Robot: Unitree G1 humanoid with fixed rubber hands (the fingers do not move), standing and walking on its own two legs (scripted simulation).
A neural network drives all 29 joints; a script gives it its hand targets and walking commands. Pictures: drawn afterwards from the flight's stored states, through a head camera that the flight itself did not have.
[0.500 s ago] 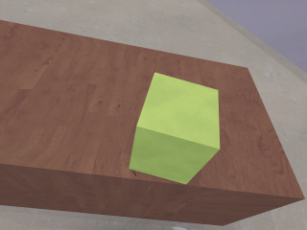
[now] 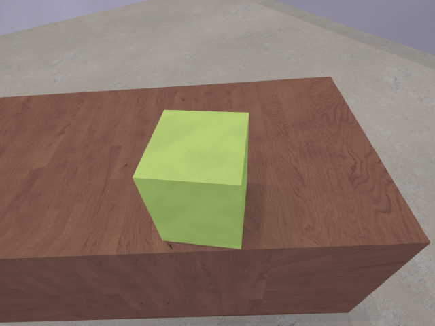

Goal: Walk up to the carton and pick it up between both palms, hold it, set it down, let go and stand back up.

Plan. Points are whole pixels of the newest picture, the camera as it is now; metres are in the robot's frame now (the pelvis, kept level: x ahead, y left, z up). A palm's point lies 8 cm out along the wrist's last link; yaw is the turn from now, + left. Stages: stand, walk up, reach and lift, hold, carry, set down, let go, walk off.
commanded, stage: walk up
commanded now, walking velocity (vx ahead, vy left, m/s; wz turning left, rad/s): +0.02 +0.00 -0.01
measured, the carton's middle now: (203, 180) +0.45 +0.03 -0.01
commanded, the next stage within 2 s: none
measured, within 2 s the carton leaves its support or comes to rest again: neither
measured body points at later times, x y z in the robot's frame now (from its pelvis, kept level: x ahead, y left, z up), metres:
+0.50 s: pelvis -0.02 +0.02 +0.00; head +0.00 +0.01 +0.45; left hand -0.04 +0.23 -0.16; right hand -0.01 -0.22 -0.17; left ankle -0.04 +0.12 -0.71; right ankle +0.03 -0.10 -0.74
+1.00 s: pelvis +0.00 +0.07 +0.01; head +0.00 +0.08 +0.45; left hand +0.12 +0.27 -0.15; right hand -0.10 -0.12 -0.15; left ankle -0.03 +0.16 -0.74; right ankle -0.04 -0.06 -0.72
